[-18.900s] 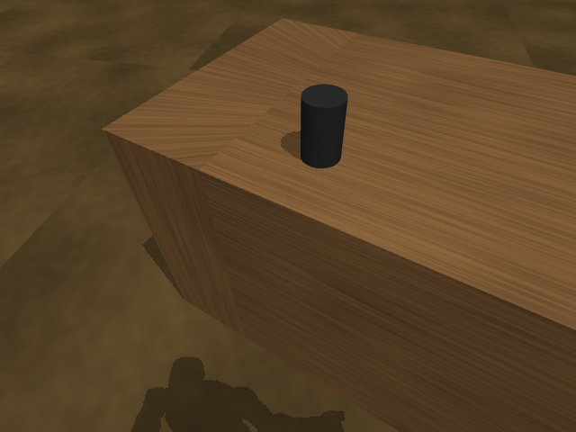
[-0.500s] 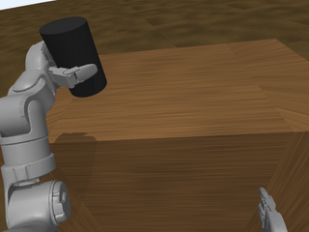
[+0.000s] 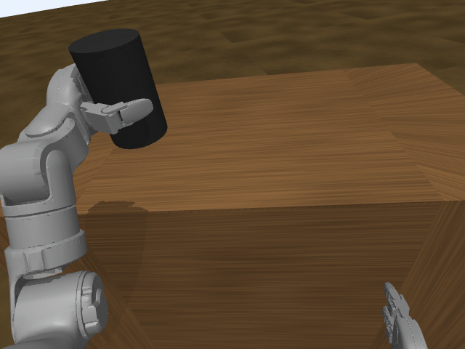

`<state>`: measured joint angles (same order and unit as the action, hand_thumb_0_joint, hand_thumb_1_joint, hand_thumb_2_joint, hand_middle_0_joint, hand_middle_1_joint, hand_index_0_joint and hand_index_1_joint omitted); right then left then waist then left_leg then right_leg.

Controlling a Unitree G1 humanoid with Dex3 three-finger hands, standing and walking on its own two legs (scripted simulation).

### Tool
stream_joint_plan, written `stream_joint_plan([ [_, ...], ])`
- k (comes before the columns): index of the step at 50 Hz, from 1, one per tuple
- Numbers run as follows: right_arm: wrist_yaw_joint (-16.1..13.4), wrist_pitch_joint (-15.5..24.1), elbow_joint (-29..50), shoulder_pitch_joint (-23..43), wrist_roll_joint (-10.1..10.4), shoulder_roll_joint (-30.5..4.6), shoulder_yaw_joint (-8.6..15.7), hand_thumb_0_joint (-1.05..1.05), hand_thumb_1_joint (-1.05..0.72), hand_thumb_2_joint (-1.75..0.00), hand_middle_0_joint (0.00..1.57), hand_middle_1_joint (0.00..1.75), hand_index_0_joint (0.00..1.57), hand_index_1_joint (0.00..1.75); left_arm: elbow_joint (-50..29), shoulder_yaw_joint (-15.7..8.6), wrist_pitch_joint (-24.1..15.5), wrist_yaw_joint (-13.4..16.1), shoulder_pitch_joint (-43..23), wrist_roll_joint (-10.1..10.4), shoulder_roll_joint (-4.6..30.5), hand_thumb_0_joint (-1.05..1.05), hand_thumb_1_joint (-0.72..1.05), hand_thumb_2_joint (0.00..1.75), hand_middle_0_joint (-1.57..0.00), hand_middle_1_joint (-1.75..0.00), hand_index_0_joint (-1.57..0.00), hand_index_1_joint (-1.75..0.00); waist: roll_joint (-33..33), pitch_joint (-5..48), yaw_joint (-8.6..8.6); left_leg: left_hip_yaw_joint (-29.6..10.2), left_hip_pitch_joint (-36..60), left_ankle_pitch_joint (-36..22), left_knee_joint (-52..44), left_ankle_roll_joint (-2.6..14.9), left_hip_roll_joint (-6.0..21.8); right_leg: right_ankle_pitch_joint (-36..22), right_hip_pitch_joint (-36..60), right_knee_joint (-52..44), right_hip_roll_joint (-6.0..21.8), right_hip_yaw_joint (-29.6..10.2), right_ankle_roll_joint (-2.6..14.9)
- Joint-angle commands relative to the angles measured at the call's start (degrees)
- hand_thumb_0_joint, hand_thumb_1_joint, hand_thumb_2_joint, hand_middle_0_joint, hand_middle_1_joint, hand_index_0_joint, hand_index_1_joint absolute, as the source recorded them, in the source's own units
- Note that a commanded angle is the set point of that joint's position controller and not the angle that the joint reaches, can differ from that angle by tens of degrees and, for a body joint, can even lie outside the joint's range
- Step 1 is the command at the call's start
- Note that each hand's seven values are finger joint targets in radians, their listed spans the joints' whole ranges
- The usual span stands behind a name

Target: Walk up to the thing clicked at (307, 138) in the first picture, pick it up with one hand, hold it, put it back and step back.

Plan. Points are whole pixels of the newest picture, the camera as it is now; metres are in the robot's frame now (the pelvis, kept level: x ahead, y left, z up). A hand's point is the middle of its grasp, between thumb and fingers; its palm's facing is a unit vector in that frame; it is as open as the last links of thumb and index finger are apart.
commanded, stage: hold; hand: left
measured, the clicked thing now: (124, 91) +0.35 +0.15 +0.34
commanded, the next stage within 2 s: crouch in 0.14 s
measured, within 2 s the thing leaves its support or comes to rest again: neither
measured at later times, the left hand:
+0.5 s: hand (122, 104) +0.37 +0.17 +0.32, palm faces +0.15 -0.99 +0.04, open 11.4 cm
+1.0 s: hand (137, 116) +0.47 +0.20 +0.25, palm faces +0.20 -0.98 +0.02, open 11.4 cm
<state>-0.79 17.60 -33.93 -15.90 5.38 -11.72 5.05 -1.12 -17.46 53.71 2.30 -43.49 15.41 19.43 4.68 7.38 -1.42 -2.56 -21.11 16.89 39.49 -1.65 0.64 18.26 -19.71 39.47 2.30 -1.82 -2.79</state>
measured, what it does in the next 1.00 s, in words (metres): stands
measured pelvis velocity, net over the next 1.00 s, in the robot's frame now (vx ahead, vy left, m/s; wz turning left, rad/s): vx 0.00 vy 0.00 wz -0.02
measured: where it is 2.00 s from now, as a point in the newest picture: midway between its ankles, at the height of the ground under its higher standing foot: outside the picture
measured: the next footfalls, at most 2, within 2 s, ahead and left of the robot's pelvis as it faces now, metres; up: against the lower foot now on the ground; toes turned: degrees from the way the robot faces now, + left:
none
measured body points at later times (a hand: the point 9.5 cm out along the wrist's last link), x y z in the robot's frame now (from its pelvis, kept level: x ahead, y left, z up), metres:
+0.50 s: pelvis -0.01 -0.01 +0.00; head -0.07 -0.03 +0.45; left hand +0.35 +0.22 +0.32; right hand +0.17 -0.25 -0.04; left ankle +0.05 +0.14 -0.72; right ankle +0.03 -0.15 -0.72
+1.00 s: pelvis +0.00 +0.00 +0.00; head +0.00 -0.01 +0.45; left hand +0.45 +0.25 +0.25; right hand +0.15 -0.27 -0.05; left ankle +0.05 +0.14 -0.72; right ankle +0.03 -0.15 -0.72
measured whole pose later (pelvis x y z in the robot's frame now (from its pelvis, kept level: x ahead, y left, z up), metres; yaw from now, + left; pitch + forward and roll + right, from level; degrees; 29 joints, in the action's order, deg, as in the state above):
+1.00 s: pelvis +0.00 +0.00 +0.00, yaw -1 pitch +4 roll +0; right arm -3.3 20.6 -32.1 -16.5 2.3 -13.0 2.1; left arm 44.2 -19.3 19.0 -0.9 -53.5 7.7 26.7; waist 2.0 5.7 4.1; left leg -2.3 -27.5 16.7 40.2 -2.1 1.9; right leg 17.3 -26.2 39.5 1.0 -2.2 -2.3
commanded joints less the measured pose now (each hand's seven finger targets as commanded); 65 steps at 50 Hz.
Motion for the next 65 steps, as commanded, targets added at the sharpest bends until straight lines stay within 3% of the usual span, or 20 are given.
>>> stream_joint_plan([
  [1, -0.7, 4.0, 10.4, 8.4, 0.2, -5.9, 2.0, 0.0, 0.52, -0.06, 0.05, 0.05, 0.05, 0.05, -9.9, -5.1, -7.0, 1.5, -36.5, -1.0, 15.2, 0.0, 0.03, 1.32, -1.27, -1.46, -1.29, -1.47, -3.4, 13.3, 0.05, 3.1, 7.9, -4.6, -6.0, 1.53, -2.0, -5.0, -0.7, -7.6, -2.3, 5.3, 1.82],
  [8, 0.1, 4.1, 12.6, 9.4, 0.3, -6.0, 1.2, 0.0, 0.53, -0.06, 0.05, 0.05, 0.05, 0.05, -6.3, -3.1, -5.5, -1.4, -32.1, -1.3, 13.9, 0.0, 0.02, 1.3, -1.29, -1.47, -1.32, -1.47, -3.9, 10.7, -1.23, 3.4, 5.3, -2.8, -7.3, 1.75, -2.1, -2.7, -0.5, -8.7, -2.3, 5.1, 1.94],
  [12, 0.0, 4.2, 12.9, 8.0, 0.5, -6.4, 1.4, 0.0, 0.51, -0.07, 0.05, 0.05, 0.05, 0.05, -6.6, -3.1, -5.2, -3.3, -30.8, -0.3, 13.5, 0.0, 0.0, 1.36, -1.37, -1.52, -1.38, -1.54, -4.3, 9.8, -0.17, 3.6, 6.0, -1.9, -7.7, 1.96, -1.8, -2.0, -1.5, -9.3, -2.5, 4.8, 1.82],
  [14, 0.0, 4.2, 12.8, 7.8, 0.4, -7.0, 1.9, 0.0, 0.57, -0.05, 0.05, 0.05, 0.05, 0.05, -8.8, -3.4, -5.7, -3.4, -32.4, -0.3, 14.3, 0.0, 0.03, 1.29, -1.31, -1.44, -1.32, -1.45, -3.7, 10.5, 0.03, 2.9, 6.8, -1.2, -8.2, 1.74, -1.5, -1.7, -1.7, -9.0, -2.6, 5.0, 1.84],
  [17, -0.7, 4.4, 11.5, 7.8, 0.3, -7.9, 3.0, 0.0, 0.57, -0.05, 0.05, 0.05, 0.05, 0.05, -4.9, -4.8, -6.4, -2.3, -35.4, 0.2, 15.4, 0.0, 0.05, 1.3, -1.3, -1.44, -1.31, -1.45, -6.8, 8.7, 1.21, 2.8, 6.2, 1.2, -8.6, 2.03, -1.5, 0.1, -2.1, -9.9, -2.7, 4.9, 1.4],
  [19, -1.1, 4.9, 11.0, 8.3, 0.2, -7.5, 3.1, 0.0, 0.58, -0.04, 0.05, 0.05, 0.05, 0.05, -4.6, -3.8, -7.5, -1.3, -36.8, -0.1, 14.8, 0.0, 0.04, 1.27, -1.27, -1.4, -1.28, -1.41, -5.3, 8.6, 1.47, 3.5, 6.2, 1.9, -8.3, 1.99, -2.0, 1.0, -3.4, -9.9, -2.4, 4.8, 1.53],
  [24, -2.0, 5.6, 9.0, 5.6, -0.5, -6.6, 2.1, 0.0, 0.58, -0.05, 0.05, 0.05, 0.05, 0.05, 6.4, -3.1, -12.6, 1.0, -38.7, -1.8, 14.6, 0.0, 0.06, 1.29, -1.27, -1.41, -1.28, -1.43, -5.9, 7.4, 3.11, 3.6, 5.6, 2.8, -7.7, 1.98, -2.0, 0.4, -5.0, -9.3, -2.1, 4.6, 1.55],
  [29, -2.2, 7.1, 10.2, 6.7, -1.3, -6.3, 0.6, 0.0, 0.57, -0.05, 0.05, 0.05, 0.05, 0.05, 10.3, -1.2, -20.3, -0.5, -40.9, -3.7, 16.1, 0.0, 0.08, 1.26, -1.28, -1.39, -1.29, -1.41, -2.3, 10.3, 2.89, 2.8, 5.2, 4.0, -7.3, 1.91, -1.8, 0.6, -5.5, -8.6, -1.8, 4.4, 1.81],
  [35, -3.1, 7.9, 11.5, 9.9, -2.2, -7.7, 0.3, 0.0, 0.56, -0.05, 0.05, 0.05, 0.05, 0.05, 16.1, -4.7, -28.7, -1.2, -46.9, -4.3, 22.6, 0.0, 0.01, 1.28, -1.27, -1.41, -1.28, -1.43, -1.4, 17.0, 3.18, 2.4, 5.6, 1.0, -5.5, 1.7, -1.3, -1.2, -3.1, -7.7, -2.0, 3.6, 1.76],
  [36, -3.0, 7.9, 10.2, 10.6, -2.1, -6.9, -0.3, 0.0, 0.56, -0.05, 0.05, 0.05, 0.05, 0.05, 16.0, -4.6, -30.0, -0.9, -48.0, -4.7, 23.2, 0.0, 0.02, 1.28, -1.27, -1.42, -1.28, -1.43, -0.4, 16.7, 2.33, 2.3, 4.0, 1.6, -5.7, 1.65, -1.3, -0.5, -2.5, -7.6, -2.2, 3.7, 1.88],
  [44, -3.5, 7.1, 10.4, 5.7, -2.7, -8.5, 0.6, 0.0, 0.55, -0.05, 0.05, 0.05, 0.05, 0.05, 26.1, -5.7, -39.1, -2.7, -46.7, -6.2, 25.8, 0.0, 0.05, 1.34, -1.31, -1.47, -1.33, -1.49, -3.6, 20.5, 5.37, 3.2, 4.1, -3.0, -4.0, 2.35, -1.5, -4.9, -1.0, -7.5, -2.3, 2.6, 1.24],
  [48, -3.0, 6.9, 12.9, 4.1, -2.9, -7.6, -0.6, 0.0, 0.56, -0.05, 0.05, 0.05, 0.05, 0.05, 30.3, -3.8, -42.0, -4.0, -45.4, -7.0, 22.9, 0.0, 0.08, 1.34, -1.32, -1.49, -1.34, -1.49, -2.1, 20.0, 5.65, 3.2, 6.4, -6.4, -4.2, 2.01, -0.8, -8.6, -3.3, -6.7, -3.0, 3.7, 1.88],
  [49, -2.6, 6.7, 12.7, 4.9, -2.7, -6.1, -1.8, 0.0, 0.56, -0.05, 0.05, 0.05, 0.05, 0.05, 29.0, -3.0, -42.6, -4.0, -45.7, -6.9, 21.6, 0.0, 0.1, 1.32, -1.31, -1.46, -1.33, -1.47, -0.2, 18.9, 4.67, 3.3, 5.6, -7.1, -4.4, 1.86, -0.9, -9.1, -3.2, -6.7, -2.9, 3.7, 2.13],
  [50, -2.4, 6.6, 12.8, 3.0, -2.8, -6.4, -1.8, 0.0, 0.56, -0.05, 0.05, 0.05, 0.05, 0.05, 32.1, -3.2, -42.8, -4.2, -44.3, -6.9, 21.1, 0.0, 0.07, 1.33, -1.33, -1.48, -1.35, -1.48, -1.6, 18.5, 5.5, 3.5, 5.8, -7.4, -4.2, 1.98, -0.7, -9.5, -3.5, -6.7, -3.1, 3.8, 2.07],
  [51, -2.3, 6.4, 13.4, 2.8, -2.9, -6.6, -1.5, 0.0, 0.56, -0.05, 0.05, 0.05, 0.05, 0.05, 31.3, -4.0, -43.4, -4.3, -43.9, -7.0, 22.1, 0.0, 0.06, 1.34, -1.31, -1.48, -1.33, -1.48, -0.6, 19.3, 4.55, 3.3, 5.9, -9.0, -4.4, 1.81, -0.6, -10.7, -2.4, -6.4, -3.2, 3.9, 2.23],
  [54, -1.9, 6.0, 12.3, 1.2, -3.0, -7.2, -1.2, 0.0, 0.57, -0.05, 0.05, 0.05, 0.05, 0.05, 37.3, -2.4, -44.5, -5.0, -41.2, -7.2, 19.1, 0.0, 0.1, 1.34, -1.31, -1.47, -1.33, -1.48, -0.7, 14.5, 6.1, 3.5, 5.4, -9.9, -4.5, 1.76, -0.4, -11.8, -4.8, -6.7, -3.4, 3.8, 2.36],
  [57, -1.7, 5.8, 14.8, 1.9, -3.0, -7.2, -1.2, 0.0, 0.57, -0.04, 0.05, 0.05, 0.05, 0.05, 29.6, -3.7, -47.1, -4.8, -44.5, -7.3, 22.1, 0.0, 0.1, 1.31, -1.31, -1.45, -1.34, -1.46, 2.7, 19.3, 4.7, 3.4, 8.2, -12.1, -4.5, 1.51, -0.2, -13.2, -3.1, -6.3, -3.4, 3.9, 2.68],
  [59, -1.7, 5.1, 14.3, -0.3, -3.2, -7.9, -0.1, 0.0, 0.57, -0.05, 0.05, 0.05, 0.05, 0.05, 29.0, -3.7, -47.8, -4.9, -44.2, -7.2, 21.5, 0.0, 0.07, 1.3, -1.29, -1.43, -1.31, -1.44, 1.5, 21.6, 5.8, 3.3, 9.8, -14.3, -4.0, 1.64, -0.1, -15.4, -2.5, -6.1, -3.6, 4.0, 2.52],
  [64, -1.8, 4.6, 16.6, 2.3, -3.3, -9.0, 0.6, 0.0, 0.55, -0.05, 0.05, 0.05, 0.05, 0.05, 24.8, -5.1, -49.6, -4.3, -44.5, -6.6, 22.9, 0.0, 0.03, 1.32, -1.27, -1.44, -1.29, -1.45, 1.9, 24.3, 5.41, 2.3, 12.8, -18.8, -3.6, 1.31, 0.5, -17.3, -1.1, -5.7, -3.9, 4.4, 2.58],
  [65, -1.7, 4.2, 16.1, 2.0, -3.3, -7.7, -0.4, 0.0, 0.55, -0.05, 0.05, 0.05, 0.05, 0.05, 21.5, -5.3, -50.1, -3.9, -45.7, -7.0, 23.8, 0.0, 0.06, 1.31, -1.26, -1.42, -1.28, -1.43, 3.9, 25.0, 4.15, 2.5, 12.7, -19.1, -3.7, 1.26, 0.3, -17.4, -0.4, -5.9, -3.8, 4.4, 2.74],
])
